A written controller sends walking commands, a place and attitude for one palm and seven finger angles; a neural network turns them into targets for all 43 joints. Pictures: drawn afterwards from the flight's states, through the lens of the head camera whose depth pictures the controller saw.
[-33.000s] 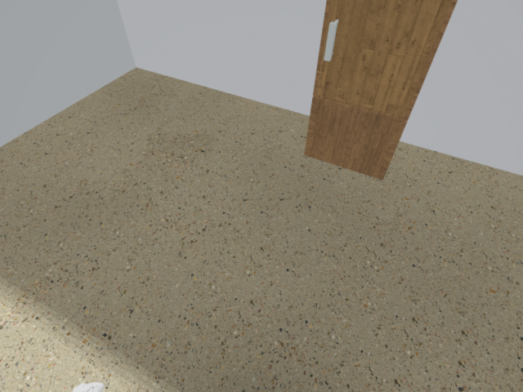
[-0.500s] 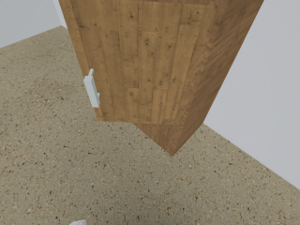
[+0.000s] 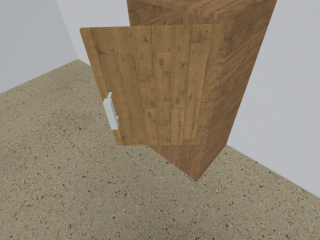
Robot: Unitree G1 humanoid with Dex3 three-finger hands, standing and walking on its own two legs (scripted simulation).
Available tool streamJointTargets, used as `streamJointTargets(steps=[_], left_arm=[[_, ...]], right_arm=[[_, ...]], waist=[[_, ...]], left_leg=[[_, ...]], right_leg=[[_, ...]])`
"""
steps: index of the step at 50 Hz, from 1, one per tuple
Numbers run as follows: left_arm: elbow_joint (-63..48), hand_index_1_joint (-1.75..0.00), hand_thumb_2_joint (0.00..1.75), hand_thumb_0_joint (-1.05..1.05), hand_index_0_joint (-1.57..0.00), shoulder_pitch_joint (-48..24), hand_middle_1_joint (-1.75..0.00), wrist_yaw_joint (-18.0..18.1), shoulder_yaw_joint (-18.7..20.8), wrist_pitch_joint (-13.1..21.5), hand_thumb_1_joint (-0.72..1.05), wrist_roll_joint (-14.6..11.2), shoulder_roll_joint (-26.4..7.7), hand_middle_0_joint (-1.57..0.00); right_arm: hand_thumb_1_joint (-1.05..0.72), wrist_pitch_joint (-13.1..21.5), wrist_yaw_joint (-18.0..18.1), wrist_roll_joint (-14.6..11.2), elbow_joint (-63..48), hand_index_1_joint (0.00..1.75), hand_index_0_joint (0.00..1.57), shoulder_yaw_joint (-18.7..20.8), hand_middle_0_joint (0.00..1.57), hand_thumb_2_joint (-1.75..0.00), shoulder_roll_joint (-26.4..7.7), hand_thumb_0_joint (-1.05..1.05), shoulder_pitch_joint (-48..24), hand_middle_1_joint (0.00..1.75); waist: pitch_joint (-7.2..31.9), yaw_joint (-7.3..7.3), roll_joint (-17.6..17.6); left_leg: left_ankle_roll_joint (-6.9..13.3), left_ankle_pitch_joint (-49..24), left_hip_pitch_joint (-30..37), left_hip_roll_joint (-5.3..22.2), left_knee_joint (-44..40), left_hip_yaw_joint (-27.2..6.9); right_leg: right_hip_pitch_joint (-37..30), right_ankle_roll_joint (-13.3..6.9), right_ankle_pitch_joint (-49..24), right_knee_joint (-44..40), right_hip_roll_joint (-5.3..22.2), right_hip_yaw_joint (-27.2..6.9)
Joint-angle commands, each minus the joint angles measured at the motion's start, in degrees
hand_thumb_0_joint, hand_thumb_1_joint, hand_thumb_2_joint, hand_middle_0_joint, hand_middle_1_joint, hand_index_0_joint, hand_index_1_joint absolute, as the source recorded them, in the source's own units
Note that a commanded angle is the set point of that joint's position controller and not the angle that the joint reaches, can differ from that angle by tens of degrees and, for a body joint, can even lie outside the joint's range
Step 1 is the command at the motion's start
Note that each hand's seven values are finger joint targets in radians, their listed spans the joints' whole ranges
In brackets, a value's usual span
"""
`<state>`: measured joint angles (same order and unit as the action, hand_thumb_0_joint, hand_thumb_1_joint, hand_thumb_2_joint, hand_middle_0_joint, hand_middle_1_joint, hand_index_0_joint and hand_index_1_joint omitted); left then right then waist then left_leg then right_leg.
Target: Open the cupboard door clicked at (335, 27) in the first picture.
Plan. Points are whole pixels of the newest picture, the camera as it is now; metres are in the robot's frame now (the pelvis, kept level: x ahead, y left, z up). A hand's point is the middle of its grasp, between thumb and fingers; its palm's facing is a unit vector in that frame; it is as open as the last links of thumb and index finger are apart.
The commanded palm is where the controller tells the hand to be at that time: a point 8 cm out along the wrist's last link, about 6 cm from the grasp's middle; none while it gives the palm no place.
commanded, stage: come to a stop and stand still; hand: left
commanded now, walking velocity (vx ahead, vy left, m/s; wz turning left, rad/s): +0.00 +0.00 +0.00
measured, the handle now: (112, 111) +0.60 +0.25 -0.06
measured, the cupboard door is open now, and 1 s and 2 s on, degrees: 41 41 41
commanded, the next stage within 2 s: look again from close up in 1.34 s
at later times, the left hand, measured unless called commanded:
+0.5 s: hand out of the picture +0.05 +0.18 -0.15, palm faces -0.02 -0.96 -0.29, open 7.4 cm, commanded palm none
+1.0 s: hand out of the picture +0.06 +0.16 -0.15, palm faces +0.01 -0.96 -0.28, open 7.4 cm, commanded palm none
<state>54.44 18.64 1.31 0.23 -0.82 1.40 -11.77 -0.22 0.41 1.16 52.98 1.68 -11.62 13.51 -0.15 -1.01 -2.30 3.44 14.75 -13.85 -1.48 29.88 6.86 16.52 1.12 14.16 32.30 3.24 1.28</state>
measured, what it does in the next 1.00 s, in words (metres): stands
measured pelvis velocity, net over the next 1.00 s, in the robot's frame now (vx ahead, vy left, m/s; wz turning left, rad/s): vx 0.02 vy -0.04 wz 0.02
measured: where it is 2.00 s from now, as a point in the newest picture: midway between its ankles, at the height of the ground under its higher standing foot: outside the picture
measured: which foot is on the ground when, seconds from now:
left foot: down 0.00-1.00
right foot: down 0.00-1.00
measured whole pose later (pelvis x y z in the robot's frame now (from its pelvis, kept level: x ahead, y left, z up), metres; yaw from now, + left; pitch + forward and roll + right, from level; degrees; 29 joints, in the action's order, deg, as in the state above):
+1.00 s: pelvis +0.02 -0.04 +0.01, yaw +1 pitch -2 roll +1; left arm 62.3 12.4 1.3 -0.7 1.2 0.7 -12.9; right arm 0.6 0.8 0.6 63.6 0.4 -14.1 11.2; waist -1.6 0.1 -1.5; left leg -0.6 10.6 -7.7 1.5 20.1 4.1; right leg 9.5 -2.3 10.8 21.8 -0.4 4.2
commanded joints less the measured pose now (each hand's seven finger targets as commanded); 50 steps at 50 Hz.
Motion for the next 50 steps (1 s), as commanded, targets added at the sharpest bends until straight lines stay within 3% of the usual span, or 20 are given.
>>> streamJointTargets(steps=[1,10,22,41,50], left_arm=[[-2.65,-0.30,0.90,0.00,-0.20,-0.73,-0.30,0.45,2.17,1.68,0.90,0.08,-8.88,-0.20],[0.23,-0.30,0.90,0.00,-0.20,-2.86,-0.30,0.38,2.00,2.11,0.90,-0.08,-10.49,-0.20],[2.84,-0.30,0.90,0.00,-0.20,-6.06,-0.30,0.14,2.01,2.36,0.90,-0.40,-12.06,-0.20],[4.67,-0.30,0.90,0.00,-0.20,-6.20,-0.30,0.50,1.36,2.84,0.90,-0.53,-10.98,-0.20],[5.19,-0.30,0.90,0.00,-0.20,-5.76,-0.30,0.57,1.26,2.98,0.90,-0.47,-11.03,-0.20]], right_arm=[[-0.90,1.79,0.52,-0.01,-2.05,0.30,0.20,2.38,0.20,-0.90,-9.31,0.00,0.79,0.30],[-0.90,1.70,0.38,-0.10,2.81,0.30,0.20,1.87,0.20,-0.90,-9.76,0.00,2.16,0.30],[-0.90,1.63,0.36,-0.12,7.03,0.30,0.20,1.25,0.20,-0.90,-10.95,0.00,3.85,0.30],[-0.90,1.85,0.74,-0.45,8.40,0.30,0.20,0.39,0.20,-0.90,-10.63,0.00,0.77,0.30],[-0.90,1.80,0.91,-0.48,8.40,0.30,0.20,0.20,0.20,-0.90,-10.80,0.00,-0.85,0.30]], waist=[[-1.18,1.34,3.15],[-3.19,1.54,2.98],[-3.01,1.97,3.19],[-0.95,1.55,2.01],[-0.09,1.53,2.99]], left_leg=[[-0.03,4.47,-1.48,8.09,-11.97,-10.30],[-1.01,6.33,-1.04,7.63,-12.95,-9.57],[-1.94,3.14,0.40,7.11,-12.05,-8.24],[-2.56,-7.59,4.93,8.60,-12.99,-7.96],[-2.65,-9.86,6.92,8.82,-13.14,-7.88]], right_leg=[[-0.42,-3.36,-1.60,-6.56,2.25,-4.38],[0.17,-3.59,5.48,-12.25,3.43,-6.30],[-0.78,-3.90,8.56,-16.13,4.33,-7.74],[-6.12,-3.39,-6.99,-15.37,4.05,-5.19],[-7.18,-3.32,-10.86,-15.40,4.07,-4.90]])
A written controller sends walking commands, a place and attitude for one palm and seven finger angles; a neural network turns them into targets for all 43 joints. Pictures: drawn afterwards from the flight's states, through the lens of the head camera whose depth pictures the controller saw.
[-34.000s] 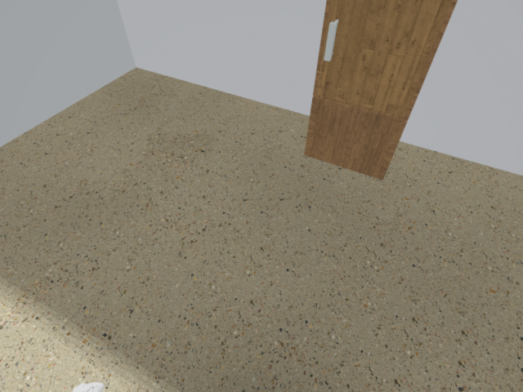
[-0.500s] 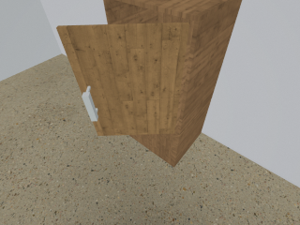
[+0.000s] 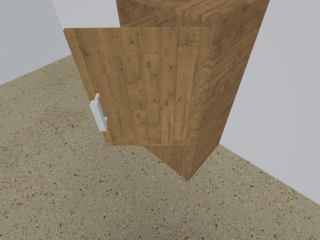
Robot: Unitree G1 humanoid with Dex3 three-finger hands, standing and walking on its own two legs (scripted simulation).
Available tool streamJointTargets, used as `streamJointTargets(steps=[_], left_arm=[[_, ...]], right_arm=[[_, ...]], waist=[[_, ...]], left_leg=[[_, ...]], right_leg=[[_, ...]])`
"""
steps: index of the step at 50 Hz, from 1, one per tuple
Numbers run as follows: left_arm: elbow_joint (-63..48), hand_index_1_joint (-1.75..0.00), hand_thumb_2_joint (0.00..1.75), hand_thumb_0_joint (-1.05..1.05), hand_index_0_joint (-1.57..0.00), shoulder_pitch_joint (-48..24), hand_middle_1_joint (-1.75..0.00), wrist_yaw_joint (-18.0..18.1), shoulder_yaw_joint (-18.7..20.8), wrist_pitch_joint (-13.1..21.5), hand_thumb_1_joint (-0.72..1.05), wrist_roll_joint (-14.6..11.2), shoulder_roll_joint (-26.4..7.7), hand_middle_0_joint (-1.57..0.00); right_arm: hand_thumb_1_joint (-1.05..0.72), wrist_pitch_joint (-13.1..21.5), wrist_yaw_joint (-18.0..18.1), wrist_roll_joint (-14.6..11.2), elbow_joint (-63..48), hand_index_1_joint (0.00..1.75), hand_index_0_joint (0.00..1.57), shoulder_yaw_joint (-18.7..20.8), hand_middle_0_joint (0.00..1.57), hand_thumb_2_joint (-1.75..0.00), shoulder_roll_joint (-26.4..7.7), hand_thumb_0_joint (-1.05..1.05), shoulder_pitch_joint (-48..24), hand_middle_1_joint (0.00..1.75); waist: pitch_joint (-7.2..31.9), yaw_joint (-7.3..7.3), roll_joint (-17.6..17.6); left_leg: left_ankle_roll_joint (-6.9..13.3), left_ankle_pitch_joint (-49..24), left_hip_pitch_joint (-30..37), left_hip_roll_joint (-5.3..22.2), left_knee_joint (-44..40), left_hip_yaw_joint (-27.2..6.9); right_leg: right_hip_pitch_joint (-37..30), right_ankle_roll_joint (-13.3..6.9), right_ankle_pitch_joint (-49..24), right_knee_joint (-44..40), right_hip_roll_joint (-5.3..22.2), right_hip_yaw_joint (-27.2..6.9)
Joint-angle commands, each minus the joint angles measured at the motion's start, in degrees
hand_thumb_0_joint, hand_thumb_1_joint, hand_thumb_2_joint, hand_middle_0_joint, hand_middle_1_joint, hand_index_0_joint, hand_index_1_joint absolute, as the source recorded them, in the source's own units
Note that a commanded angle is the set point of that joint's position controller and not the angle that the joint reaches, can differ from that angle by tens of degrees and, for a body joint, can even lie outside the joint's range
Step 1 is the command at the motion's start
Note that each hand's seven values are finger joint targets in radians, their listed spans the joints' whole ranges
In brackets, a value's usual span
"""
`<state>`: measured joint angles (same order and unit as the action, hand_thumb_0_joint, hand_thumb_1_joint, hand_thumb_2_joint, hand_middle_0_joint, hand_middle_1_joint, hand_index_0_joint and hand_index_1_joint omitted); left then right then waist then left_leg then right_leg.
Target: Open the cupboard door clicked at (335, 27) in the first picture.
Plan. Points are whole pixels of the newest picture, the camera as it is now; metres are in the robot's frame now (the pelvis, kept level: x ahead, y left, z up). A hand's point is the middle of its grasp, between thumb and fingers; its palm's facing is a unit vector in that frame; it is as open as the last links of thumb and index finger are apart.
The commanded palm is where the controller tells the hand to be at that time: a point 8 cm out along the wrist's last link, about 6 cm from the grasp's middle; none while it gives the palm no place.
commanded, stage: come to a stop and stand still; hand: left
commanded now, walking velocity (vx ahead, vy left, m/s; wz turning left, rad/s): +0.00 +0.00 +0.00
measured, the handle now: (100, 112) +0.58 +0.28 -0.07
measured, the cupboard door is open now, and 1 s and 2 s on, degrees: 41 41 41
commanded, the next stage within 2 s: look again from close up in 0.34 s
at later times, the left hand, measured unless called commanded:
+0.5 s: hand out of the picture +0.05 +0.21 -0.16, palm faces +0.00 -0.96 -0.29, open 7.4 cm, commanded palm none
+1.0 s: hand out of the picture +0.04 +0.22 -0.16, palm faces +0.00 -0.96 -0.28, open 7.4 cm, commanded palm none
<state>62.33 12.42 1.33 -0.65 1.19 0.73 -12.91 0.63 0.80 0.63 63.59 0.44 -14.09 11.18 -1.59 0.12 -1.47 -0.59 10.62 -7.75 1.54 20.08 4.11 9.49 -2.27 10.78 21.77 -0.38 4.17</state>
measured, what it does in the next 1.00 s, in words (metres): stands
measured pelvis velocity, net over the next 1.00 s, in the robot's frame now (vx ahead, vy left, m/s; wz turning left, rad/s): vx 0.01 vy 0.00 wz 0.00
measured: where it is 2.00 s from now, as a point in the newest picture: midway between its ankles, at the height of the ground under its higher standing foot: outside the picture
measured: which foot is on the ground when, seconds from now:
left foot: down 0.00-1.00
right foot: down 0.00-1.00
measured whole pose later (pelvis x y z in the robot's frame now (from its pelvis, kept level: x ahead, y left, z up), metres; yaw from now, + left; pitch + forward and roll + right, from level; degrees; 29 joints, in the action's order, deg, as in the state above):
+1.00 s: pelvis +0.01 +0.00 +0.00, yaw +0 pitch -2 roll +0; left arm 63.4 12.8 1.1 -0.4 1.2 0.7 -14.0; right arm 0.7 1.0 0.6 65.2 -0.1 -14.3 12.1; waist -1.2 0.0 -0.6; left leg -0.5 10.6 -6.2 1.6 18.7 3.9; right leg 7.4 -2.0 10.3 19.5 -0.5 4.3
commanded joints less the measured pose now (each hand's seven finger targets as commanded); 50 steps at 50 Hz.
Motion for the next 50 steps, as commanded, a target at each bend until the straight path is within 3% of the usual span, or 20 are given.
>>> streamJointTargets(steps=[1,15,37,50], left_arm=[[-2.67,-0.30,0.90,0.00,-0.20,0.37,-0.30,0.56,2.14,0.95,0.90,0.18,-9.90,-0.20],[-2.39,-0.30,0.90,0.00,-0.20,0.47,-0.30,0.44,2.34,1.00,0.90,0.14,-10.72,-0.20],[-2.02,-0.30,0.90,0.00,-0.20,0.19,-0.30,0.25,2.33,0.75,0.90,0.11,-10.94,-0.20],[-1.69,-0.30,0.90,0.00,-0.20,0.60,-0.30,0.27,2.24,0.82,0.90,0.17,-10.59,-0.20]], right_arm=[[-0.90,0.96,0.54,0.08,-2.18,0.30,0.20,1.44,0.20,-0.90,-8.50,0.00,1.27,0.30],[-0.90,0.97,0.68,0.11,-1.89,0.30,0.20,1.19,0.20,-0.90,-8.85,0.00,0.55,0.30],[-0.90,0.96,0.62,0.13,-1.17,0.30,0.20,1.01,0.20,-0.90,-9.20,0.00,1.59,0.30],[-0.90,1.09,0.71,0.07,-0.95,0.30,0.20,0.98,0.20,-0.90,-8.86,0.00,1.41,0.30]], waist=[[1.11,0.34,1.32],[0.50,-0.02,1.62],[-0.35,-0.04,1.46],[-0.53,-0.13,2.18]], left_leg=[[1.34,-5.58,0.69,5.73,-3.40,-5.10],[1.32,-6.33,1.01,5.92,-3.85,-5.21],[1.30,-3.38,0.23,5.68,-4.66,-5.50],[1.43,-4.74,0.53,6.01,-4.77,-5.70]], right_leg=[[-0.16,0.09,-7.45,-4.92,7.84,-7.72],[-1.25,0.04,-8.72,-5.85,7.97,-7.44],[-0.66,0.15,-2.93,-7.29,7.92,-7.96],[-0.78,0.19,-5.13,-6.87,7.78,-7.53]])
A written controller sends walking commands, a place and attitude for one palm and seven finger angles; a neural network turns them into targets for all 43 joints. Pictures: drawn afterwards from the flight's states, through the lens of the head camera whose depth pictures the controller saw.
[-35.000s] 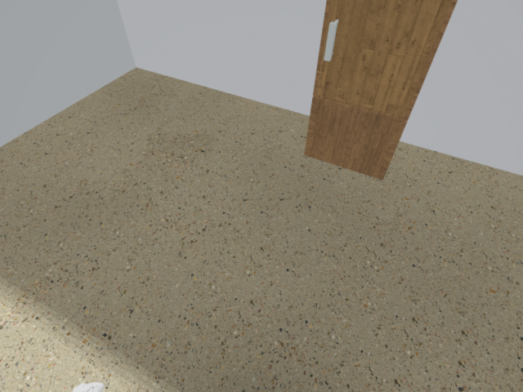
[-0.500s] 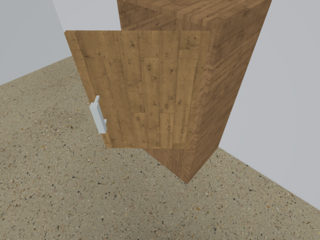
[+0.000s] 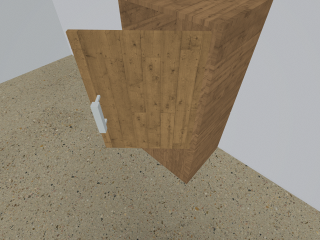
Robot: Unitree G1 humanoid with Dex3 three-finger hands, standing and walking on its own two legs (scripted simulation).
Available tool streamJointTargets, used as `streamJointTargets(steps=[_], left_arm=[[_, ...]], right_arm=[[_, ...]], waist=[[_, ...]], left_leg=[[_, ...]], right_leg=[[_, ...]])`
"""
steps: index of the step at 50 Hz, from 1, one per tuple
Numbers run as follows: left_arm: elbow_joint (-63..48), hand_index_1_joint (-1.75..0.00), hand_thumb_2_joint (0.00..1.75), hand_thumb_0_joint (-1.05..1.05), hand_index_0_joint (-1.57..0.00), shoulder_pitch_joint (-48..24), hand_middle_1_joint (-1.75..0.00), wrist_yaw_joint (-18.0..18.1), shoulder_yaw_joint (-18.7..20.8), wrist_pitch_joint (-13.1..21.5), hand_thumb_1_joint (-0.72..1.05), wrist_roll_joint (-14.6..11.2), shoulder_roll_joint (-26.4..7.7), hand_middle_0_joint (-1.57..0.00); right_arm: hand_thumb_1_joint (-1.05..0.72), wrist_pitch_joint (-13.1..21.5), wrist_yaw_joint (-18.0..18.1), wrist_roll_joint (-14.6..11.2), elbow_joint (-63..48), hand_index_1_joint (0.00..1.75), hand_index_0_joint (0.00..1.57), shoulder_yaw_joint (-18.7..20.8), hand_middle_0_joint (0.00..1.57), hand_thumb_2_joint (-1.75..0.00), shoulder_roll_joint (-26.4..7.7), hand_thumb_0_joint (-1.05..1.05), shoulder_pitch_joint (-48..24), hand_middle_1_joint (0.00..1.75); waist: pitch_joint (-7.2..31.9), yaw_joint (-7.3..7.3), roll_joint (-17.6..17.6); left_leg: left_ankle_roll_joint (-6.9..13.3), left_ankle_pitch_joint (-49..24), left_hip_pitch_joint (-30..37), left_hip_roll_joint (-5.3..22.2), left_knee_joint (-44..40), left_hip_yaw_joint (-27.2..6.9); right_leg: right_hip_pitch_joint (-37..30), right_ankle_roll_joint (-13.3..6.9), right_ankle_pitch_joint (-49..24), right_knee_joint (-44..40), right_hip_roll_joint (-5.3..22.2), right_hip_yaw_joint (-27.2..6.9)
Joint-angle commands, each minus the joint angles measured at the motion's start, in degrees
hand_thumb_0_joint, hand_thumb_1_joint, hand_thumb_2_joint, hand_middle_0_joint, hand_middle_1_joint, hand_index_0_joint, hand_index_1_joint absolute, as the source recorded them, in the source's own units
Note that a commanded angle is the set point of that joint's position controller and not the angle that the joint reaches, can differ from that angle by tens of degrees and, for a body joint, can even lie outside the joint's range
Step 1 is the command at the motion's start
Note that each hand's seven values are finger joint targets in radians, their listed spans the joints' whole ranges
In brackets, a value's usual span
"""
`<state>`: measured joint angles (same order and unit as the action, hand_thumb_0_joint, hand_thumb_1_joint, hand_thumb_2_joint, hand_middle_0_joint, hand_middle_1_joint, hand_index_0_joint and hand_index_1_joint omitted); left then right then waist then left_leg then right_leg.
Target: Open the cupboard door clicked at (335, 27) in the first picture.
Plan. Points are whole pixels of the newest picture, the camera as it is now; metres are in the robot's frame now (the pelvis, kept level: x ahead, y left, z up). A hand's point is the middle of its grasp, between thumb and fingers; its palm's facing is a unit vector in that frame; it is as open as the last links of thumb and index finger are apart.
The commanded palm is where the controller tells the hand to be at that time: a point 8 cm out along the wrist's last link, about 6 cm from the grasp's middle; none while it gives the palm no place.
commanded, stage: shuffle to correct the standing spot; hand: left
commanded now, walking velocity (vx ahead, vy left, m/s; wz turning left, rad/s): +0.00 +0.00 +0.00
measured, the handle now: (100, 114) +0.58 +0.28 -0.08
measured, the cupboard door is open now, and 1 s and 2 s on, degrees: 41 41 41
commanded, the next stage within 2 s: come to a stop and stand still in 0.20 s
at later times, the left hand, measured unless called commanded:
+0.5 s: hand out of the picture +0.00 +0.21 -0.19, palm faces +0.04 -0.98 -0.18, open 7.4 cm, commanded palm none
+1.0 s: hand out of the picture -0.01 +0.17 -0.18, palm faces +0.01 -0.99 -0.17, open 7.4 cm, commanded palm none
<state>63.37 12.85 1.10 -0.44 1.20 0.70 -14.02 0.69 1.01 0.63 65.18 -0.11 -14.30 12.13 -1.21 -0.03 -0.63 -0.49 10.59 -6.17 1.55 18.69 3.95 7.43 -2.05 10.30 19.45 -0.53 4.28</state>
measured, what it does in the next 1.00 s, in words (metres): stands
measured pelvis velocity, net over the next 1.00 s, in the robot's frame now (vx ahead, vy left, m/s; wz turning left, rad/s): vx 0.01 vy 0.01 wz -0.02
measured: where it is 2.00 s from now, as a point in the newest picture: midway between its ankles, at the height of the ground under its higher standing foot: outside the picture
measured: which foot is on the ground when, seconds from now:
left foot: down 0.00-1.00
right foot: down 0.00-1.00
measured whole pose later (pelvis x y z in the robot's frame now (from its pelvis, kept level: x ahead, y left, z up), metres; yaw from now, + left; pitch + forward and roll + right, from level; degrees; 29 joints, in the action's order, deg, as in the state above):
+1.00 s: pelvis +0.01 +0.01 +0.00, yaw -1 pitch -2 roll +0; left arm 64.8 18.2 2.2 -0.3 0.9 0.8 -6.6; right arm 1.0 2.5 0.4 67.1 0.9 -6.7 16.1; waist -1.4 0.2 0.0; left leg 0.3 13.5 -7.6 1.1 22.7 5.5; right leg 8.9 -1.5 13.8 24.1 0.1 3.7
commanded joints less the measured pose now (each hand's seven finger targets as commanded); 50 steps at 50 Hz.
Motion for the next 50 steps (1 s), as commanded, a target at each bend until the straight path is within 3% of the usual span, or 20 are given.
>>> streamJointTargets(steps=[1,9,12,15,16,18,20,22,26,29,33,35,37,39,41,45,50], left_arm=[[-2.65,-0.30,0.90,0.00,-0.20,0.35,-0.30,0.50,1.98,0.82,0.90,0.18,-9.39,-0.20],[-2.15,-0.30,0.90,0.00,-0.20,3.77,-0.30,0.72,2.14,-0.12,0.90,0.32,-6.89,-0.20],[-2.37,-0.30,0.90,0.00,-0.20,5.48,-0.30,0.87,2.83,-0.62,0.90,0.40,-6.87,-0.20],[-2.83,-0.30,0.90,0.00,-0.20,7.09,-0.30,1.04,3.84,-0.74,0.90,0.46,-7.23,-0.20],[-2.86,-0.30,0.90,0.00,-0.20,6.71,-0.30,1.10,3.74,-0.69,0.90,0.40,-6.42,-0.20],[-2.88,-0.30,0.90,0.00,-0.20,5.01,-0.30,0.95,2.64,-0.61,0.90,0.28,-3.25,-0.20],[-1.80,-0.30,0.90,0.00,-0.20,6.82,-0.30,1.22,1.61,-0.82,0.90,0.43,-0.14,-0.20],[-0.61,-0.30,0.90,0.00,-0.20,8.21,-0.30,1.50,1.35,-0.88,0.90,0.28,-0.01,-0.20],[0.08,-0.30,0.90,0.00,-0.20,9.32,-0.30,1.65,1.44,-1.48,0.90,0.03,0.58,-0.20],[-0.19,-0.30,0.90,0.00,-0.20,9.86,-0.30,1.57,1.61,-2.18,0.90,0.09,1.97,-0.20],[-1.06,-0.30,0.90,0.00,-0.20,9.40,-0.30,1.11,2.20,-2.93,0.90,0.65,2.92,-0.20],[-1.02,-0.30,0.90,0.00,-0.20,9.58,-0.30,0.89,2.21,-2.89,0.90,0.79,3.71,-0.20],[-0.32,-0.30,0.90,0.00,-0.20,11.40,-0.30,0.79,2.03,-2.25,0.90,0.86,4.23,-0.20],[0.01,-0.30,0.90,0.00,-0.20,11.29,-0.30,1.08,1.75,-1.36,0.90,0.62,3.14,-0.20],[0.21,-0.30,0.90,0.00,-0.20,10.45,-0.30,1.25,1.43,-0.50,0.90,0.40,2.58,-0.20],[0.15,-0.30,0.90,0.00,-0.20,9.53,-0.30,1.32,1.26,0.00,0.90,0.21,1.82,-0.20],[0.24,-0.30,0.90,0.00,-0.20,9.66,-0.30,1.27,1.32,0.46,0.90,0.24,0.67,-0.20]], right_arm=[[-0.90,1.11,0.52,0.08,-2.50,0.30,0.20,1.54,0.20,-0.90,-8.88,0.00,0.46,0.30],[-0.90,-0.43,-0.04,0.62,-2.07,0.30,0.20,0.87,0.20,-0.90,-4.29,0.00,4.62,0.30],[-0.90,-1.05,-0.16,0.78,-2.69,0.30,0.20,0.94,0.20,-0.90,-3.15,0.00,6.17,0.30],[-0.90,-1.08,-0.04,0.78,-3.72,0.30,0.20,1.29,0.20,-0.90,-2.60,0.00,7.27,0.30],[-0.90,-0.86,0.04,0.66,-3.73,0.30,0.20,1.32,0.20,-0.90,-2.02,0.00,7.75,0.30],[-0.90,0.09,0.35,0.41,-2.44,0.30,0.20,0.96,0.20,-0.90,-1.34,0.00,10.17,0.30],[-0.90,1.24,1.12,0.12,-1.34,0.30,0.20,0.90,0.20,-0.90,-2.24,0.00,10.97,0.30],[-0.90,1.68,1.72,-0.12,-1.07,0.30,0.20,0.96,0.20,-0.90,-2.72,0.00,10.05,0.30],[-0.90,1.82,2.48,-0.38,-0.57,0.30,0.20,1.40,0.20,-0.90,-2.02,0.00,10.43,0.30],[-0.90,1.45,2.91,-0.30,-0.14,0.30,0.20,1.95,0.20,-0.90,-1.03,0.00,10.79,0.30],[-0.90,1.21,3.35,0.07,0.09,0.30,0.20,2.65,0.20,-0.90,-0.63,0.00,10.17,0.30],[-0.90,1.19,3.22,0.13,-0.07,0.30,0.20,2.58,0.20,-0.90,0.14,0.00,8.55,0.30],[-0.90,1.14,2.85,0.18,-0.08,0.30,0.20,2.55,0.20,-0.90,0.64,0.00,7.29,0.30],[-0.90,1.09,2.37,-0.19,0.03,0.30,0.20,2.28,0.20,-0.90,2.74,0.00,8.02,0.30],[-0.90,0.81,2.07,-0.16,0.58,0.30,0.20,1.99,0.20,-0.90,3.51,0.00,8.64,0.30],[-0.90,1.02,1.81,-0.22,1.16,0.30,0.20,1.72,0.20,-0.90,3.09,0.00,8.44,0.30],[-0.90,0.78,1.56,-0.14,0.64,0.30,0.20,1.77,0.20,-0.90,1.88,0.00,7.37,0.30]], waist=[[-0.59,0.04,0.55],[-2.54,-0.55,2.77],[-3.92,-0.95,5.58],[-4.84,-1.32,5.98],[-4.68,-0.68,5.41],[-4.04,0.60,1.33],[-2.38,-0.41,-4.23],[-1.49,-0.93,-2.90],[-1.92,-0.57,-2.95],[-2.33,-0.17,-3.87],[-2.83,-0.08,-4.20],[-3.73,-0.76,-3.77],[-3.53,-1.56,-2.17],[-3.70,-0.50,0.67],[-1.74,0.38,4.91],[-3.23,0.25,1.83],[-4.19,0.09,1.73]], left_leg=[[1.33,-4.87,-0.90,5.92,-3.33,-5.54],[0.55,2.39,-4.54,3.18,0.72,-2.81],[0.29,5.45,-7.79,1.78,4.25,-1.31],[0.36,6.32,-10.15,1.79,8.10,-0.75],[0.44,4.68,-8.44,2.35,6.83,-1.29],[1.09,-6.04,-2.14,4.67,1.13,-4.17],[2.85,-22.04,-0.87,8.34,-0.15,-6.59],[2.81,-32.95,0.80,8.59,0.73,-6.86],[2.01,-37.04,2.86,9.20,0.23,-7.34],[3.08,-30.93,2.29,10.63,-0.93,-8.58],[7.68,-20.34,-1.38,14.15,-3.16,-11.74],[8.84,-13.54,-4.75,14.02,-3.63,-11.69],[6.83,-10.15,-6.95,10.87,-0.84,-9.35],[3.37,-5.69,-6.86,6.27,1.24,-5.87],[2.16,-7.25,-3.32,5.16,2.14,-4.09],[1.83,-6.26,-2.03,5.36,0.20,-3.87],[1.58,-3.21,-1.67,5.08,-0.32,-3.66]], right_leg=[[1.25,-0.01,-4.61,-4.49,8.06,-7.75],[2.38,-0.90,6.80,-6.39,10.82,-10.99],[2.43,-2.52,11.46,-7.85,13.32,-14.03],[1.90,-4.86,9.69,-7.13,15.90,-15.94],[3.42,-4.76,6.25,-5.47,15.44,-14.89],[6.95,-1.48,-1.77,1.12,9.55,-7.46],[3.72,1.30,-3.00,4.40,6.48,-3.15],[1.90,1.97,-4.74,4.53,6.22,-2.74],[2.64,2.28,-3.55,5.15,5.68,-2.60],[4.74,2.75,0.18,7.45,4.90,-2.49],[7.90,2.68,8.02,15.34,4.64,-3.34],[7.20,2.53,9.23,15.69,5.11,-3.60],[3.82,2.32,0.54,7.76,5.31,-3.58],[2.84,1.33,-7.03,2.82,7.15,-6.22],[3.22,0.68,-11.66,2.39,7.74,-6.62],[4.04,0.56,-8.25,0.20,7.36,-6.60],[5.17,0.27,-3.93,-2.60,7.42,-7.52]])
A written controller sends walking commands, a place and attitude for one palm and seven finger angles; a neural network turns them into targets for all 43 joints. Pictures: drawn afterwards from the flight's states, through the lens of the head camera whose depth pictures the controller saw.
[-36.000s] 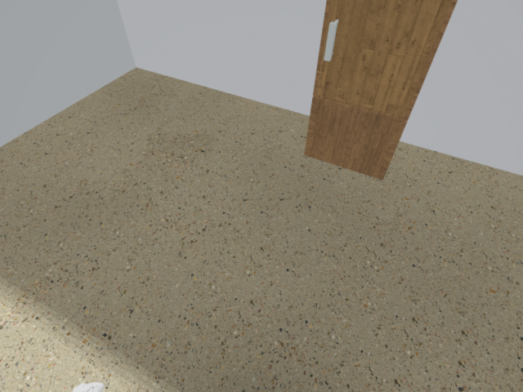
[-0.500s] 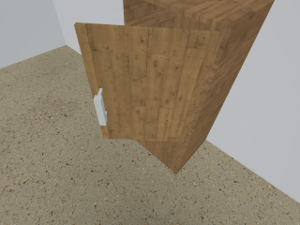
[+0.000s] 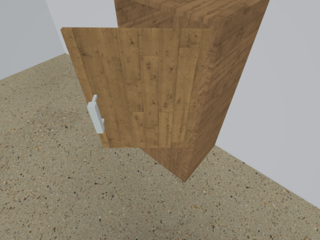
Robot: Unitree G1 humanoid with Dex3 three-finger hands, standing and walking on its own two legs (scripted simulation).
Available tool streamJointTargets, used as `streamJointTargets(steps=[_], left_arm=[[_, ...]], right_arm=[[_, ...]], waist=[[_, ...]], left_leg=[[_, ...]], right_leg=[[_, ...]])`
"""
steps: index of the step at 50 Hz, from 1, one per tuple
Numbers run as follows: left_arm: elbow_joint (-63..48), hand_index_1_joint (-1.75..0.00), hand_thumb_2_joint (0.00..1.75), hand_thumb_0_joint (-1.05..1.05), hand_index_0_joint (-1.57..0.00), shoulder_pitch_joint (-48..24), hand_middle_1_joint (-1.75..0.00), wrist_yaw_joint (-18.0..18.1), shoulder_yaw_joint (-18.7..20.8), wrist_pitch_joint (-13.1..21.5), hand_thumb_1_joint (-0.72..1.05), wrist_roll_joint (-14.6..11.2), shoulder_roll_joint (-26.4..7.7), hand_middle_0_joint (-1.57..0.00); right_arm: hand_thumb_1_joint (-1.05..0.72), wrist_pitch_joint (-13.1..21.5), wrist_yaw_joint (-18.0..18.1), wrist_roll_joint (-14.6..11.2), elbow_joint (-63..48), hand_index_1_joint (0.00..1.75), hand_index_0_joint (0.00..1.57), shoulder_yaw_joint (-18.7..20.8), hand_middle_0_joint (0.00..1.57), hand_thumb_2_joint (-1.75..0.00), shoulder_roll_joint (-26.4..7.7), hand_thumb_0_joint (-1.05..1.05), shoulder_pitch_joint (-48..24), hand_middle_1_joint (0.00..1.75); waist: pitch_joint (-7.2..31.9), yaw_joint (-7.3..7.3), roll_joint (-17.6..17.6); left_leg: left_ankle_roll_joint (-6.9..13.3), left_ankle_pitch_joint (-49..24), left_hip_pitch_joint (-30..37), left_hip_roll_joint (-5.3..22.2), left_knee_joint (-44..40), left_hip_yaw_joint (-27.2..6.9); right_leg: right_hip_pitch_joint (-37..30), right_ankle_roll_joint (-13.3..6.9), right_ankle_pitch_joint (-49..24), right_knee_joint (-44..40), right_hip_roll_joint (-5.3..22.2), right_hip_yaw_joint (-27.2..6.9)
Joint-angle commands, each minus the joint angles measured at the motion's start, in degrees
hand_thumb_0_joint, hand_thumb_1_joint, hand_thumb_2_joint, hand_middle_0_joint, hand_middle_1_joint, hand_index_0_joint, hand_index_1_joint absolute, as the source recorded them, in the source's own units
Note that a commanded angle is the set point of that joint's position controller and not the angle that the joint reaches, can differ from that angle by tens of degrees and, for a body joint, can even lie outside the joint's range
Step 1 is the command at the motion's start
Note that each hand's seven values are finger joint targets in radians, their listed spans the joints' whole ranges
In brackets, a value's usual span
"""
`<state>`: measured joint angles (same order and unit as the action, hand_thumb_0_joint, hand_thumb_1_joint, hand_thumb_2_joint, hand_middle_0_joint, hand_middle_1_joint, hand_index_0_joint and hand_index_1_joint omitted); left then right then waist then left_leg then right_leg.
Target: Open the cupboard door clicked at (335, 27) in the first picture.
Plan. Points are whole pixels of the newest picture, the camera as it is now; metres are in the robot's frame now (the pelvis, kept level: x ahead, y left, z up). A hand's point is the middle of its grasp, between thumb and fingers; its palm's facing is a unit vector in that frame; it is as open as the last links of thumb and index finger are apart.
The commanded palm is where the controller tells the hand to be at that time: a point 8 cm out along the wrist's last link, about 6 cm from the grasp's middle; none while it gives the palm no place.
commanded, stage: come to a stop and stand still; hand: left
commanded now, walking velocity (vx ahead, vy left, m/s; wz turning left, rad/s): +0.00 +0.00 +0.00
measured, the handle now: (97, 114) +0.56 +0.28 -0.07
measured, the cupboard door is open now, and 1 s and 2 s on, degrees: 41 41 41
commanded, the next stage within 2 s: look again from close up in 0.40 s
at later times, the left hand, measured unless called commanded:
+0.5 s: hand out of the picture -0.02 +0.17 -0.17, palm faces +0.04 -0.97 -0.24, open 7.4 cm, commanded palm none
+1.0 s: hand out of the picture +0.07 +0.27 -0.16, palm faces +0.05 -0.96 -0.29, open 7.4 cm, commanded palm none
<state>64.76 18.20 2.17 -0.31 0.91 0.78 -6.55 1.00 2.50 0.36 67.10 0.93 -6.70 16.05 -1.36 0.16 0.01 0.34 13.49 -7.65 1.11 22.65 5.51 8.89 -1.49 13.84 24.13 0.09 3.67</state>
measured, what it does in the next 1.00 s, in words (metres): stands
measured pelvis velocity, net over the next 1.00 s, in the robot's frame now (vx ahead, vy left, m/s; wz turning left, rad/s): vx -0.02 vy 0.04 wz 0.04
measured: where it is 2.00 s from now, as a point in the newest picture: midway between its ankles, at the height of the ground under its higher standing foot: outside the picture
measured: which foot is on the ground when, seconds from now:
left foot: down 0.00-1.00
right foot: down 0.00-1.00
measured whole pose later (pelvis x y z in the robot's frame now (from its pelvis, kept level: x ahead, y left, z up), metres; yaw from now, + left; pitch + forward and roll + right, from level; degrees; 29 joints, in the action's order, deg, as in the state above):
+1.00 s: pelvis -0.02 +0.04 +0.00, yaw +2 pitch -3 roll -1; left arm 57.0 9.1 0.5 0.1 0.7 0.9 -17.6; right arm 1.6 0.3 1.2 57.6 -0.1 -16.2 7.1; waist 0.1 -0.7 1.1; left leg 3.5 13.5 -9.6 -1.6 25.5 4.2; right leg 8.8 1.3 12.8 24.4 2.9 4.9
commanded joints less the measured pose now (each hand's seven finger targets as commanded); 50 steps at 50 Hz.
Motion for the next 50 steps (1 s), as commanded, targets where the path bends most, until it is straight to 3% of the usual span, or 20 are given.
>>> streamJointTargets(steps=[1,14,19,23,24,25,26,27,28,30,31,32,35,36,39,50], left_arm=[[-1.20,-0.30,0.90,0.00,-0.20,4.21,-0.30,0.18,1.30,0.84,0.90,0.14,-7.15,-0.20],[-2.34,-0.30,0.90,0.00,-0.20,2.06,-0.30,-0.13,2.21,1.14,0.90,0.17,-10.65,-0.20],[-2.75,-0.30,0.90,0.00,-0.20,0.98,-0.30,-0.30,2.58,1.22,0.90,0.14,-12.15,-0.20],[-2.88,-0.30,0.90,0.00,-0.20,0.00,-0.30,-0.36,2.48,1.34,0.90,0.05,-12.96,-0.20],[-2.90,-0.30,0.90,0.00,-0.20,-0.51,-0.30,-0.40,2.54,1.34,0.90,0.05,-13.35,-0.20],[-7.25,-0.30,0.90,0.00,-0.20,-1.19,-0.30,-0.04,1.48,1.86,0.90,1.13,-20.11,-0.20],[-7.28,-0.30,0.90,0.00,-0.20,0.06,-0.30,0.13,2.96,2.07,0.90,0.19,-17.44,-0.20],[-8.23,-0.30,0.90,0.00,-0.20,-1.33,-0.30,0.15,2.82,2.39,0.90,0.30,-17.63,-0.20],[-9.34,-0.30,0.90,0.00,-0.20,-2.36,-0.30,-0.01,3.33,2.41,0.90,0.51,-17.85,-0.20],[-10.39,-0.30,0.90,0.00,-0.20,-3.61,-0.30,-0.13,3.45,2.14,0.90,0.51,-17.60,-0.20],[-10.77,-0.30,0.90,0.00,-0.20,-4.55,-0.30,-0.17,3.68,2.13,0.90,0.47,-17.80,-0.20],[-11.22,-0.30,0.90,0.00,-0.20,-5.77,-0.30,-0.27,3.78,2.12,0.90,0.43,-18.33,-0.20],[-11.36,-0.30,0.90,0.00,-0.20,-5.56,-0.30,-0.59,3.27,1.69,0.90,0.19,-17.37,-0.20],[-11.17,-0.30,0.90,0.00,-0.20,-5.37,-0.30,-0.62,3.13,1.58,0.90,0.05,-17.43,-0.20],[-11.21,-0.30,0.90,0.00,-0.20,-6.62,-0.30,-0.86,3.03,1.22,0.90,-0.07,-18.64,-0.20],[-10.56,-0.30,0.90,0.00,-0.20,-9.62,-0.30,-1.35,2.48,0.41,0.90,0.42,-20.02,-0.20]], right_arm=[[-0.90,0.42,0.04,0.14,-1.28,0.30,0.20,0.81,0.20,-0.90,-5.86,0.00,3.36,0.30],[-0.90,-0.11,-0.40,0.50,-2.55,0.30,0.20,0.94,0.20,-0.90,-9.09,0.00,2.78,0.30],[-0.90,0.04,-0.47,0.52,-2.94,0.30,0.20,1.04,0.20,-0.90,-10.59,0.00,2.21,0.30],[-0.90,0.34,-0.42,0.52,-3.21,0.30,0.20,0.84,0.20,-0.90,-11.70,0.00,1.37,0.30],[-0.90,0.38,-0.45,0.47,-3.27,0.30,0.20,0.80,0.20,-0.90,-12.05,0.00,1.11,0.30],[-0.90,0.59,-1.09,1.11,-9.78,0.30,0.20,1.01,0.20,-0.90,-16.15,0.00,-2.17,0.30],[-0.90,0.97,-1.11,0.86,-10.31,0.30,0.20,1.80,0.20,-0.90,-14.26,0.00,-1.37,0.30],[-0.90,0.76,-1.18,0.94,-10.21,0.30,0.20,1.95,0.20,-0.90,-13.82,0.00,-0.30,0.30],[-0.90,0.65,-1.14,0.95,-10.68,0.30,0.20,2.20,0.20,-0.90,-14.10,0.00,0.62,0.30],[-0.90,0.45,-1.36,1.15,-11.72,0.30,0.20,2.18,0.20,-0.90,-14.09,0.00,-0.17,0.30],[-0.90,0.61,-1.37,1.10,-11.96,0.30,0.20,2.39,0.20,-0.90,-14.69,0.00,0.00,0.30],[-0.90,0.87,-1.33,1.04,-12.03,0.30,0.20,2.49,0.20,-0.90,-15.52,0.00,-0.16,0.30],[-0.90,1.60,-1.27,1.02,-12.16,0.30,0.20,1.90,0.20,-0.90,-15.93,0.00,-1.87,0.30],[-0.90,1.73,-1.20,0.99,-12.29,0.30,0.20,1.77,0.20,-0.90,-16.81,0.00,-3.10,0.30],[-0.90,1.73,-1.15,0.92,-12.97,0.30,0.20,1.73,0.20,-0.90,-19.01,0.00,-5.93,0.30],[-0.90,1.88,-1.64,0.80,-12.84,0.30,0.20,1.56,0.20,-0.90,-21.37,0.00,-10.52,0.30]], waist=[[-3.38,-0.03,0.61],[-4.19,0.05,1.60],[-3.15,-0.10,0.97],[-2.00,-0.23,-0.01],[-2.31,-0.25,0.53],[-10.49,0.97,0.13],[-2.75,-0.13,1.47],[3.35,0.46,1.72],[4.98,0.70,3.40],[2.56,0.35,6.62],[1.55,0.80,6.56],[0.87,1.20,4.14],[1.80,-0.03,-1.95],[2.11,-0.51,-2.02],[1.44,-0.90,-1.86],[2.48,-0.78,-1.02]], left_leg=[[0.66,-5.67,-0.07,5.37,-4.14,-5.09],[0.42,-2.75,-1.12,4.75,-3.07,-4.50],[0.42,-3.33,-1.15,4.85,-3.00,-4.67],[0.39,-5.47,-0.57,5.60,-3.78,-5.23],[0.37,-5.35,-0.89,5.74,-4.17,-5.31],[0.43,-7.49,-5.87,3.15,0.45,-7.52],[0.19,-1.18,-5.77,4.01,3.72,-5.77],[0.45,-0.15,-5.06,2.69,6.09,-6.17],[0.48,0.94,-6.09,1.97,7.90,-6.12],[1.23,1.72,-8.43,2.00,9.22,-5.73],[1.45,0.78,-8.29,2.60,8.69,-5.94],[1.47,-1.68,-7.07,3.04,6.78,-6.19],[1.98,-12.00,-4.47,4.80,1.78,-7.82],[2.31,-15.66,-4.63,5.37,1.74,-8.62],[2.55,-14.86,-5.72,6.06,-0.07,-9.36],[2.58,-12.11,-3.20,6.42,-5.10,-10.46]], right_leg=[[3.50,-0.31,-6.66,-7.80,6.97,-7.17],[4.78,-0.17,2.24,-11.99,7.18,-9.32],[3.51,0.10,0.82,-12.10,7.47,-9.18],[1.60,-0.25,-5.08,-10.77,7.40,-8.56],[1.39,-0.27,-5.25,-10.66,7.42,-8.25],[4.84,0.98,-7.66,-7.67,6.93,-6.46],[4.02,0.35,-0.95,-7.38,10.06,-9.82],[1.03,-0.97,1.16,-8.48,11.33,-12.05],[0.44,-2.10,2.52,-9.37,12.28,-12.83],[0.91,-3.84,0.85,-9.42,12.45,-12.22],[2.14,-4.81,1.08,-8.66,12.54,-11.50],[3.54,-5.22,-0.14,-7.47,11.94,-10.30],[1.07,-2.79,-10.36,-1.56,7.76,-5.20],[-0.09,-2.16,-12.82,-0.28,7.32,-4.39],[-0.93,-1.38,-10.38,-0.65,7.22,-3.99],[-1.70,0.21,-6.88,-3.00,7.23,-3.45]])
